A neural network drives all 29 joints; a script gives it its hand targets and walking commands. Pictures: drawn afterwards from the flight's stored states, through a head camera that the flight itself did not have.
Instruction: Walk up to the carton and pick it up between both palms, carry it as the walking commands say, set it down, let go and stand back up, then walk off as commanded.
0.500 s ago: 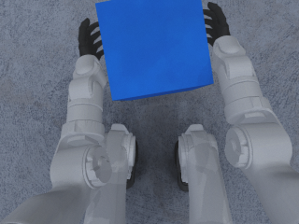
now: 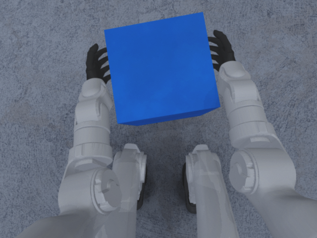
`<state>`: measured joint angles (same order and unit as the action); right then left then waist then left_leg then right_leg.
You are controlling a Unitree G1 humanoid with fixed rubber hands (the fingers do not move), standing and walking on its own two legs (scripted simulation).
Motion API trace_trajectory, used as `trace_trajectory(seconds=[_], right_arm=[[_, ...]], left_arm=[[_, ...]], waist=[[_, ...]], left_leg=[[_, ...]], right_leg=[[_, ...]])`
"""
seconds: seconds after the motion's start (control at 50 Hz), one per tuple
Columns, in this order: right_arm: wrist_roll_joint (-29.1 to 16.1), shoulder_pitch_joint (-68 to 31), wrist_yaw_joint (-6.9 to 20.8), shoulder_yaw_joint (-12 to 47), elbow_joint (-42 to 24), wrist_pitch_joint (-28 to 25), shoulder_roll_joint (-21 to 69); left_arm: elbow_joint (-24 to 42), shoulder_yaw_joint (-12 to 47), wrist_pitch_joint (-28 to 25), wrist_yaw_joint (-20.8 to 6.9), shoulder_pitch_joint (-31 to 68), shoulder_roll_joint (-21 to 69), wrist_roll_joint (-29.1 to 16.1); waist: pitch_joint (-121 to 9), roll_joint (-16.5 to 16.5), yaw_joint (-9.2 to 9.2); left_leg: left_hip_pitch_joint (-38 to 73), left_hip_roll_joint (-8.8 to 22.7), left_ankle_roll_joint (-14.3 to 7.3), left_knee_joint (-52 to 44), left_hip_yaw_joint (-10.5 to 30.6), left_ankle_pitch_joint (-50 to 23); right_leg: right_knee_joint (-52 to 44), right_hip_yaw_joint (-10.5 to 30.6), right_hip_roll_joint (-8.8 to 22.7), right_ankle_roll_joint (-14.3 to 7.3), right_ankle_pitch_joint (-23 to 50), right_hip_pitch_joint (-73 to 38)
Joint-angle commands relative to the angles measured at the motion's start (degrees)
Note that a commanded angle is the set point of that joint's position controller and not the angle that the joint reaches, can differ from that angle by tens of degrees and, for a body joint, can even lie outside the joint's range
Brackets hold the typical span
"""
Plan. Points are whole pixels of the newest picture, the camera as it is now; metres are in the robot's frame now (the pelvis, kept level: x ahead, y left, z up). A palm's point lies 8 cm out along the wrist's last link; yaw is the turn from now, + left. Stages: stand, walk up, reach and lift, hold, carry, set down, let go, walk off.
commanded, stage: reach and lift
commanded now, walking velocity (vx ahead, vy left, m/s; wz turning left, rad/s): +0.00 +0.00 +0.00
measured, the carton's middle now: (162, 82) +0.48 +0.01 -0.15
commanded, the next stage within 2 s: none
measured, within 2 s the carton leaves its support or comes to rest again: neither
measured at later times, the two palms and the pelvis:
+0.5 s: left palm (80, 76) +0.45 +0.16 +0.01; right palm (235, 57) +0.48 -0.14 +0.00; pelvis +0.01 +0.00 +0.06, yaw -1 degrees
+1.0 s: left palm (57, 69) +0.43 +0.16 +0.08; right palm (251, 47) +0.46 -0.13 +0.07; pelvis +0.03 +0.00 +0.13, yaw -1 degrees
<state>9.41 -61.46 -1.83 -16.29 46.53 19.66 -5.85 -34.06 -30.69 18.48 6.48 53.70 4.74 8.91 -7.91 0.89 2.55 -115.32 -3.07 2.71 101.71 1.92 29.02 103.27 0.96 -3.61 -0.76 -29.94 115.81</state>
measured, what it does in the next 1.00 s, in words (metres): rises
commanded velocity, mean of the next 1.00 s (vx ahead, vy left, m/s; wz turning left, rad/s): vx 0.00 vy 0.00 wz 0.00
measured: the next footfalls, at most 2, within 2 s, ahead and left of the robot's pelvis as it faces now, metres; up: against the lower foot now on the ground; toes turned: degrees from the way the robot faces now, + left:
none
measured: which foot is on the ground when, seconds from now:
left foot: down 0.00-1.00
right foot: down 0.00-1.00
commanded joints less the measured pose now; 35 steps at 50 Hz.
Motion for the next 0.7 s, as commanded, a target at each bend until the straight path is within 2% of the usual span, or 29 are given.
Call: trace_trajectory(seconds=[0.0,0.68], right_arm=[[-7.9,-34.2,12.4,24.2,-5.0,-2.4,62.5],[-6.5,-23.1,12.7,25.5,-6.1,-2.9,66.5]], left_arm=[[-1.4,34.7,0.1,-13.8,40.6,56.8,-7.1],[-1.7,37.0,-0.1,-15.2,28.3,60.4,-5.8]], waist=[[-60.2,-4.6,0.48],[-53.6,-4.3,1.09]], left_leg=[[31.3,-7.2,-0.7,-9.2,-5.4,-12.6],[46.1,-6.5,-0.7,-24.1,-3.0,-14.3]], right_leg=[[-12.9,-1.9,-6.3,0.7,13.0,-37.0],[-27.2,0.3,-6.3,0.8,14.8,-52.3]])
